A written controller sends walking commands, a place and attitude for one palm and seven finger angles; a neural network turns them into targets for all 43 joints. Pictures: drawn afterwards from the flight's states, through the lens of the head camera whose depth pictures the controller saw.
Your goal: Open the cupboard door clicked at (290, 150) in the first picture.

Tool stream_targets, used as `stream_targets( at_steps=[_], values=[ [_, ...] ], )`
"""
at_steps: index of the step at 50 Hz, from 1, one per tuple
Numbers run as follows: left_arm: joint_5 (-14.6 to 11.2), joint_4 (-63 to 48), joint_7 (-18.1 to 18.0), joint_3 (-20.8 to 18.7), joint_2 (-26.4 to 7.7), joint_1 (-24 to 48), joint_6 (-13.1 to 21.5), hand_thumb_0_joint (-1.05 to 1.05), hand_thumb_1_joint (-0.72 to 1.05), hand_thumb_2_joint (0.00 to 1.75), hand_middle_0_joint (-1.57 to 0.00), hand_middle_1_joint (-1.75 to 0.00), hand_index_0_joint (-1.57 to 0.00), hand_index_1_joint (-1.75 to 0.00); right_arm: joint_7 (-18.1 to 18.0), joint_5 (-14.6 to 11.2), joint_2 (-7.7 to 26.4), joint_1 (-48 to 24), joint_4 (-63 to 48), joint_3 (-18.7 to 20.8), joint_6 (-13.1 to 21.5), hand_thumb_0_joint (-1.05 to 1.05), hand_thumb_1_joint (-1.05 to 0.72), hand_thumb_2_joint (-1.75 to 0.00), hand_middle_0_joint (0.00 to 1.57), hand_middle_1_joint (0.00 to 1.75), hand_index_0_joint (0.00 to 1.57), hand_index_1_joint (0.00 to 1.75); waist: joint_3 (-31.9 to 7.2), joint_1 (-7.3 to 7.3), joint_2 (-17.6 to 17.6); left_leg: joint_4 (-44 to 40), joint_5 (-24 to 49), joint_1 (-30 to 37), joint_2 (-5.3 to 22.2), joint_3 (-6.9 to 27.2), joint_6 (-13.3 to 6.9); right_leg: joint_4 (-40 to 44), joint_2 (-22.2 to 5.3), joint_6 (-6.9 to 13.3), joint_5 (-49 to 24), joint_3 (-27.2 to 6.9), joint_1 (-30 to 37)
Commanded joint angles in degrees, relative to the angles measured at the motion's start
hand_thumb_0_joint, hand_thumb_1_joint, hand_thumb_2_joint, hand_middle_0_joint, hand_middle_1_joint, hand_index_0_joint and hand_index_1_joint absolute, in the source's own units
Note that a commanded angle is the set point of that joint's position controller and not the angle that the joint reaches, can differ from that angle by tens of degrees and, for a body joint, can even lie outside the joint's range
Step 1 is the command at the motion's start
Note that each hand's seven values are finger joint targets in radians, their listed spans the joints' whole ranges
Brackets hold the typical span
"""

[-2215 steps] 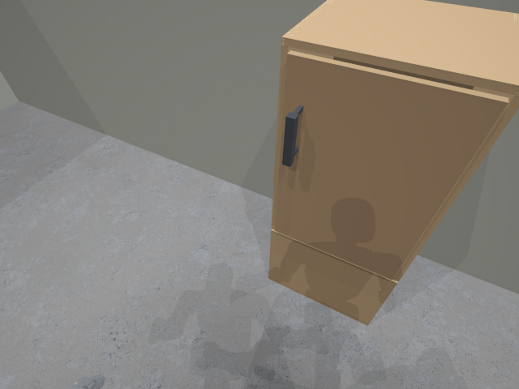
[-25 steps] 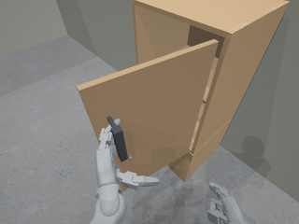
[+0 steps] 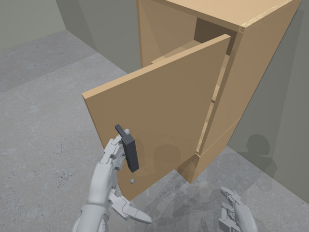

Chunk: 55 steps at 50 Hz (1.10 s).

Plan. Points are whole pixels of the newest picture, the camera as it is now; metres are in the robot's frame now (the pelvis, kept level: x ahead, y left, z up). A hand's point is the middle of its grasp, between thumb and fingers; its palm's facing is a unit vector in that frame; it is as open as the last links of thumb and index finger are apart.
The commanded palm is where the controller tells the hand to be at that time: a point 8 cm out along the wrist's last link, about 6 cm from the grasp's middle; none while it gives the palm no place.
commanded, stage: slide the hand sideways off the handle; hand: left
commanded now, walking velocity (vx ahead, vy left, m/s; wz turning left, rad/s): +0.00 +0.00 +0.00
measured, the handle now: (126, 149) +0.30 +0.09 +0.08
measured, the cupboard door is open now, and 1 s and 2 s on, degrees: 83 83 83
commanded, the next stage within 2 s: draw the hand back to the body in 0.72 s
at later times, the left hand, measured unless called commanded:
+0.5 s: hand (103, 197) +0.18 +0.12 +0.08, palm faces -0.02 -1.00 -0.05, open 16.1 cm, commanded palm +0.14 +0.19 +0.09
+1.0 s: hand (80, 204) +0.16 +0.16 +0.09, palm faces -0.03 -1.00 -0.04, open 16.3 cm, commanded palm +0.13 +0.22 +0.11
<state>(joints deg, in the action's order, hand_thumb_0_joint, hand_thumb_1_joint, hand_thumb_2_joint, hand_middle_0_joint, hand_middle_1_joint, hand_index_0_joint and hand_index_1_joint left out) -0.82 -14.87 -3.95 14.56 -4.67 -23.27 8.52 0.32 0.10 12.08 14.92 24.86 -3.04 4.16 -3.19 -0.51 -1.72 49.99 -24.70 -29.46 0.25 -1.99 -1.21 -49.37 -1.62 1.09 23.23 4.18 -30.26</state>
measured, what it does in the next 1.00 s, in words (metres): stands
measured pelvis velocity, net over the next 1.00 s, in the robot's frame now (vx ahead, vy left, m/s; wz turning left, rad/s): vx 0.00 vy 0.01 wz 0.01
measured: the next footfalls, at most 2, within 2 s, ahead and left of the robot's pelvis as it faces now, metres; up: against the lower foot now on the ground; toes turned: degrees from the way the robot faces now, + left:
none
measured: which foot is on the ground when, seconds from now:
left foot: down 0.00-1.00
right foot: down 0.00-1.00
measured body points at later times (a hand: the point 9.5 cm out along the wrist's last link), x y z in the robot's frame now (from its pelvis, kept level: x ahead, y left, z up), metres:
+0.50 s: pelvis +0.02 -0.02 -0.01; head +0.04 -0.03 +0.44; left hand +0.18 +0.18 +0.08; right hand +0.21 -0.24 -0.08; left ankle +0.01 +0.11 -0.70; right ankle +0.02 -0.11 -0.70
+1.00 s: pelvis +0.00 +0.01 -0.01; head +0.01 +0.01 +0.44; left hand +0.16 +0.21 +0.10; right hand +0.20 -0.20 -0.06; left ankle +0.01 +0.11 -0.70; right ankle +0.02 -0.11 -0.70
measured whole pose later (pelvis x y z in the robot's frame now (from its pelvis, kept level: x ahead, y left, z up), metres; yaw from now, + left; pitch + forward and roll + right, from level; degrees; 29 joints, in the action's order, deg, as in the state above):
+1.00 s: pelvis +0.00 +0.01 -0.01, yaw +1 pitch +6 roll -3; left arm -12.9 -25.9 10.7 -1.8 -12.6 -38.8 12.7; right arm -2.6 -2.6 12.2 14.9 24.2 -1.5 8.6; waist -5.8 -1.8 -3.0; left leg 57.3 -28.2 -34.7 1.1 0.1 -1.6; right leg -53.2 -0.9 0.6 25.3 6.0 -33.4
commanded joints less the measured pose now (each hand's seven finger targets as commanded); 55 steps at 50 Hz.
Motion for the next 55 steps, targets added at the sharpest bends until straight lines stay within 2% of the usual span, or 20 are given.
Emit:
stream_targets(
  at_steps=[1, 4, 8, 11, 12, 16, 22, 25, 27, 30, 33, 35, 37, 40, 44, 45, 46, 51, 54, 55],
  values=[
    [-1.8, -15.5, 0.9, -4.3, -1.4, -0.6, 4.0, 0.0, -0.5, 0.3, -0.15, -0.3, -0.15, -0.3, -0.8, -0.4, 5.5, -5.8, -10.7, 2.5, 3.4, 0.0, -0.9, -0.9, 0.2, 0.3, 0.2, 0.3, -7.1, -0.89, 2.0, -8.9, 7.6, 1.3, -0.5, 2.9, 0.1, 7.8, 1.5, 1.0, -7.4, -1.2, 4.8],
    [-3.4, -17.2, 2.0, -6.5, -2.6, -3.3, 4.7, 0.0, -0.5, 0.3, -0.15, -0.3, -0.15, -0.3, -1.2, -0.5, 5.7, -5.1, -11.0, 2.7, 3.8, 0.0, -0.9, -0.9, 0.2, 0.3, 0.2, 0.3, -7.4, -0.59, 4.2, -7.8, 7.7, 0.6, -0.7, 2.6, -0.1, 8.2, 1.7, 0.6, -8.1, -1.7, 5.2],
    [-4.7, -18.5, 3.7, -8.3, -3.8, -7.4, 5.9, 0.0, -0.5, 0.3, -0.15, -0.3, -0.15, -0.3, -1.3, -0.7, 6.0, -4.4, -11.0, 2.9, 4.4, 0.0, -0.9, -0.9, 0.2, 0.3, 0.2, 0.3, -6.4, -0.42, 3.6, -6.7, 8.9, -0.6, -0.8, 2.5, 0.0, 7.4, 1.7, 0.4, -10.0, -1.9, 4.8],
    [-5.6, -19.3, 5.2, -11.7, -6.3, -10.5, 7.2, 0.0, -0.5, 0.3, -0.15, -0.3, -0.15, -0.3, -1.6, -0.7, 6.1, -3.9, -11.0, 3.5, 4.7, 0.0, -0.9, -0.9, 0.2, 0.3, 0.2, 0.3, -8.1, -0.65, 4.7, -5.2, 10.1, -1.6, -1.0, 2.3, -0.1, 7.0, 1.6, 0.2, -11.9, -2.9, 5.6],
    [-5.9, -19.7, 6.0, -12.0, -6.5, -11.9, 7.6, 0.0, -0.5, 0.3, -0.15, -0.3, -0.15, -0.3, -1.7, -0.8, 6.1, -3.8, -11.0, 3.6, 4.7, 0.0, -0.9, -0.9, 0.2, 0.3, 0.2, 0.3, -8.1, -0.72, 4.0, -4.7, 10.2, -2.0, -1.1, 2.1, -0.1, 6.8, 1.5, 0.2, -12.2, -3.2, 5.6],
    [-7.9, -19.7, 8.8, -14.6, -8.3, -12.9, 8.9, 0.0, -0.5, 0.3, -0.15, -0.3, -0.15, -0.3, -2.2, -1.1, 6.2, -3.6, -10.5, 3.9, 5.1, 0.0, -0.9, -0.9, 0.2, 0.3, 0.2, 0.3, -7.1, -0.07, 3.3, -2.8, 9.4, -4.3, -1.3, 2.2, 0.0, 7.2, 1.1, -0.1, -11.3, -4.8, 4.9],
    [-11.7, -18.9, 12.8, -19.4, -10.2, -16.2, 10.5, 0.0, -0.5, 0.3, -0.15, -0.3, -0.15, -0.3, -3.0, -1.8, 6.1, -4.0, -10.0, 4.5, 5.6, 0.0, -0.9, -0.9, 0.2, 0.3, 0.2, 0.3, -8.4, -0.6, 3.0, -0.9, 9.6, -5.7, -1.6, 2.2, 0.2, 7.2, 0.3, -0.6, -12.5, -6.3, 5.8],
    [-13.5, -17.5, 14.4, -22.5, -11.9, -17.7, 10.7, 0.0, -0.5, 0.3, -0.15, -0.3, -0.15, -0.3, -3.6, -2.0, 6.1, -4.6, -9.5, 4.9, 5.5, 0.0, -0.9, -0.9, 0.2, 0.3, 0.2, 0.3, -8.7, -0.85, 5.0, 0.0, 9.5, -6.9, -1.6, 2.4, 0.3, 7.6, -0.2, -1.0, -12.8, -7.4, 6.5],
    [-14.2, -17.2, 15.8, -22.9, -11.7, -18.6, 11.0, 0.0, -0.5, 0.3, -0.15, -0.3, -0.15, -0.3, -3.8, -2.2, 6.1, -4.7, -9.4, 5.1, 5.6, 0.0, -0.9, -0.9, 0.2, 0.3, 0.2, 0.3, -8.8, -0.74, 5.4, 0.0, 9.7, -6.9, -1.5, 2.6, 0.3, 7.3, -0.3, -1.3, -13.8, -7.3, 6.5],
    [-15.0, -18.8, 18.2, -22.2, -12.0, -18.3, 11.7, 0.0, -0.5, 0.3, -0.15, -0.3, -0.15, -0.3, -3.9, -2.4, 6.6, -5.0, -9.3, 5.2, 6.4, 0.0, -0.9, -0.9, 0.2, 0.3, 0.2, 0.3, -9.5, -0.41, 1.9, 0.0, 11.7, -5.7, -1.5, 2.8, 0.1, 6.3, 0.0, -1.0, -16.1, -6.3, 6.1],
    [-15.8, -18.7, 19.7, -22.7, -12.6, -18.8, 12.1, 0.0, -0.5, 0.3, -0.15, -0.3, -0.15, -0.3, -3.9, -2.6, 6.6, -4.9, -9.0, 5.4, 7.2, 0.0, -0.9, -0.9, 0.2, 0.3, 0.2, 0.3, -9.2, -0.23, 2.1, -0.3, 11.5, -5.1, -1.3, 3.2, 0.1, 6.0, 0.6, -0.8, -14.5, -5.2, 4.6],
    [-16.1, -17.8, 20.0, -22.5, -12.5, -18.7, 12.0, 0.0, -0.5, 0.3, -0.15, -0.3, -0.15, -0.3, -4.0, -2.6, 6.7, -5.3, -8.9, 5.3, 7.5, 0.0, -0.9, -0.9, 0.2, 0.3, 0.2, 0.3, -7.6, -0.09, 3.3, -0.2, 10.8, -5.7, -1.2, 3.4, 0.0, 6.2, 0.9, -0.5, -12.3, -4.8, 3.6],
    [-16.1, -18.3, 19.9, -20.9, -11.0, -18.1, 11.9, 0.0, -0.5, 0.3, -0.15, -0.3, -0.15, -0.3, -4.0, -2.7, 6.8, -5.5, -9.4, 5.2, 7.8, 0.0, -0.9, -0.9, 0.2, 0.3, 0.2, 0.3, -6.8, -0.03, 2.4, -0.6, 9.7, -5.4, -1.1, 3.5, -0.1, 6.0, 1.4, -0.3, -9.3, -3.9, 1.9],
    [-15.5, -18.4, 18.7, -21.0, -11.2, -17.6, 11.4, 0.0, -0.5, 0.3, -0.15, -0.3, -0.15, -0.3, -3.8, -2.6, 7.0, -5.6, -9.5, 5.3, 8.2, 0.0, -0.9, -0.9, 0.2, 0.3, 0.2, 0.3, -6.8, -0.33, 2.3, -1.1, 7.7, -5.6, -0.9, 3.9, -0.1, 5.6, 2.0, 0.2, -4.9, -2.9, 0.7],
    [-13.6, -24.7, 15.9, -19.9, -12.3, -14.7, 10.4, 0.0, -0.5, 0.3, -0.15, -0.3, -0.15, -0.3, -3.7, -2.8, 6.7, -5.3, -10.7, 4.7, 8.6, 0.0, -0.9, -0.9, 0.2, 0.3, 0.2, 0.3, -8.7, -0.92, -3.1, -3.5, 6.4, -3.0, -0.6, 4.7, 0.0, 4.4, 2.3, 0.6, -3.4, -1.2, 0.4],
    [-13.0, -25.1, 14.9, -21.1, -13.8, -14.4, 9.9, 0.0, -0.5, 0.3, -0.15, -0.3, -0.15, -0.3, -3.7, -2.8, 6.8, -5.1, -10.4, 4.8, 8.4, 0.0, -0.9, -0.9, 0.2, 0.3, 0.2, 0.3, -9.2, -1.0, -2.4, -3.9, 6.1, -2.8, -0.4, 4.9, 0.0, 4.4, 2.5, 0.6, -3.1, -0.9, 0.7],
    [-12.8, -25.9, 14.4, -20.7, -13.0, -15.7, 9.2, 0.0, -0.5, 0.3, -0.15, -0.3, -0.15, -0.3, -3.7, -2.9, 6.4, -5.1, -10.8, 4.7, 8.3, 0.0, -0.9, -0.9, 0.2, 0.3, 0.2, 0.3, -9.5, -1.35, -3.0, -4.5, 6.3, -2.3, -0.4, 4.9, 0.1, 4.3, 2.5, 0.6, -3.4, -0.7, 1.0],
    [-12.7, -24.2, 13.5, -20.4, -12.1, -14.5, 4.6, 0.0, -0.5, 0.3, -0.15, -0.3, -0.15, -0.3, -3.8, -3.2, 6.7, -6.1, -10.6, 3.7, 7.8, 0.0, -0.9, -0.9, 0.2, 0.3, 0.2, 0.3, -4.0, -0.73, -2.0, -7.4, 2.7, -2.5, 0.2, 5.8, 0.3, 6.3, 2.7, 0.4, -0.7, 0.4, 0.7],
    [-13.1, -24.0, 13.8, -21.8, -13.2, -13.0, 1.5, 0.0, -0.5, 0.3, -0.15, -0.3, -0.15, -0.3, -4.2, -3.3, 7.0, -6.2, -10.4, 3.4, 8.0, 0.0, -0.9, -0.9, 0.2, 0.3, 0.2, 0.3, -3.0, -0.68, -0.9, -8.9, 0.7, -2.1, 0.5, 6.1, 0.2, 7.8, 2.7, 0.2, 1.2, 0.4, 1.1],
    [-13.1, -22.9, 13.8, -22.7, -13.7, -12.4, 0.6, 0.0, -0.5, 0.3, -0.15, -0.3, -0.15, -0.3, -4.4, -3.3, 7.2, -6.3, -10.0, 3.2, 8.0, 0.0, -0.9, -0.9, 0.2, 0.3, 0.2, 0.3, -2.3, -0.87, 0.9, -9.7, 0.3, -2.1, 0.7, 6.5, 0.3, 8.2, 2.8, 0.3, 1.4, 0.7, 1.7]
  ],
)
